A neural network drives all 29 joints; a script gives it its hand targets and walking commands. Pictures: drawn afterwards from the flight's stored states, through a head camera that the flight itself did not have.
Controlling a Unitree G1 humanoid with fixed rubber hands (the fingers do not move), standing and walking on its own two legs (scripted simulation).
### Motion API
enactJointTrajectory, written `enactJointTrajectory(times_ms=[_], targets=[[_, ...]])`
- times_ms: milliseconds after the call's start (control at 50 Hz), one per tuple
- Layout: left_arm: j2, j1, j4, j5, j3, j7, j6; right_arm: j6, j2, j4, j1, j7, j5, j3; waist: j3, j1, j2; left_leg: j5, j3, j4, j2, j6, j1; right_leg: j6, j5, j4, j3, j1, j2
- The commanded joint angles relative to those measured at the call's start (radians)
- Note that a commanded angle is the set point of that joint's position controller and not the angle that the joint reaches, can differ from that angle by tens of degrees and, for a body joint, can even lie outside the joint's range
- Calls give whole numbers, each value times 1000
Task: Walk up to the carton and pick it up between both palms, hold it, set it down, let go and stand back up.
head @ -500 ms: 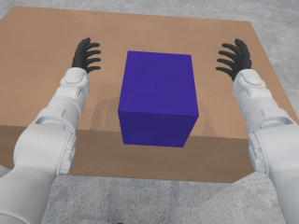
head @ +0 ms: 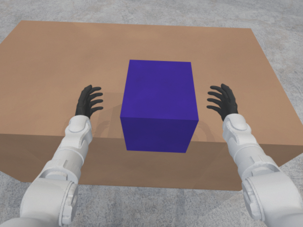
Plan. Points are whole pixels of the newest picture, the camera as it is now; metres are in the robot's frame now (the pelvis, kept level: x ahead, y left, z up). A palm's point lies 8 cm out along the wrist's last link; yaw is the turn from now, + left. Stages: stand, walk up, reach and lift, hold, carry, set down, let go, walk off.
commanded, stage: set down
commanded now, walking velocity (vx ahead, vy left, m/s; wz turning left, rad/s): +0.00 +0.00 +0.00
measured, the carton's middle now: (158, 107) +0.49 +0.01 -0.02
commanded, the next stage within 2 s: none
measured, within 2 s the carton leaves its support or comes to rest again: neither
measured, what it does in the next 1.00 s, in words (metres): stands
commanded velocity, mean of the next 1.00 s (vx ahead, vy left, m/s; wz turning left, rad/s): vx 0.00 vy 0.00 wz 0.00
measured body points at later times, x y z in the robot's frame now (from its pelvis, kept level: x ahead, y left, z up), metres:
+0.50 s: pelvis +0.01 +0.00 +0.00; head +0.03 +0.01 +0.45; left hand +0.33 +0.22 -0.01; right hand +0.35 -0.20 +0.00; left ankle +0.02 +0.14 -0.73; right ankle +0.02 -0.10 -0.73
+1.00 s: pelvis +0.02 +0.00 +0.00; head +0.03 +0.01 +0.45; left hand +0.27 +0.21 -0.04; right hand +0.27 -0.20 -0.04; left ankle +0.02 +0.14 -0.73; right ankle +0.02 -0.10 -0.73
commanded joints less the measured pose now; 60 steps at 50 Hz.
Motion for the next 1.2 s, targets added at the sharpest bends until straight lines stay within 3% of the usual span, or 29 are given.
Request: enactJointTrajectory(times_ms=[0, 80, 260, 440, 600, 740, 940, 1180], targets=[[126, -397, -220, 20, 37, -6, -62, -69, -180, -193, -394, -14, -12, -48, -622, -37, -28, 347, 7, 35, -64, -26, 353, 54, 296, -6, 20, 261, 31], [111, -281, -194, 64, 68, -22, -64, -92, -151, -157, -303, -15, 4, -20, -505, -26, -49, 345, 5, 12, -72, -14, 343, 60, 291, -15, 33, 313, 24], [69, -170, -175, 62, 35, -6, -144, -138, -91, -160, -161, 17, -1, -9, -299, -14, -18, 200, -10, -20, -69, 0, 357, 30, 51, -59, 47, 225, 3], [54, 45, -257, 53, 13, 6, -280, -275, -65, -212, 57, 21, -35, -52, -294, -39, 21, 241, -6, 31, -68, -24, 392, 22, 107, -16, 42, 223, 11], [39, 228, -355, 36, -7, 14, -318, -349, -48, -300, 210, 34, -67, -70, -268, -53, -4, 240, -16, 57, -72, -29, 397, 17, 125, 12, 41, 236, 18], [24, 371, -351, 47, -5, -2, -321, -381, -10, -294, 347, 44, -76, -46, -141, -44, -39, 189, -18, 35, -75, -14, 379, 18, 102, 2, 54, 280, 9], [23, 451, -396, 80, -10, 3, -299, -394, 19, -302, 459, 45, -128, -73, -36, -41, -4, 127, -14, 1, -69, -11, 411, 5, 44, -23, 64, 302, -5], [37, 589, -501, 112, -11, -17, -151, -301, 33, -392, 618, 29, -197, -91, 18, -40, -2, 199, 0, -63, -69, -6, 507, 4, 145, -71, 64, 400, -12]])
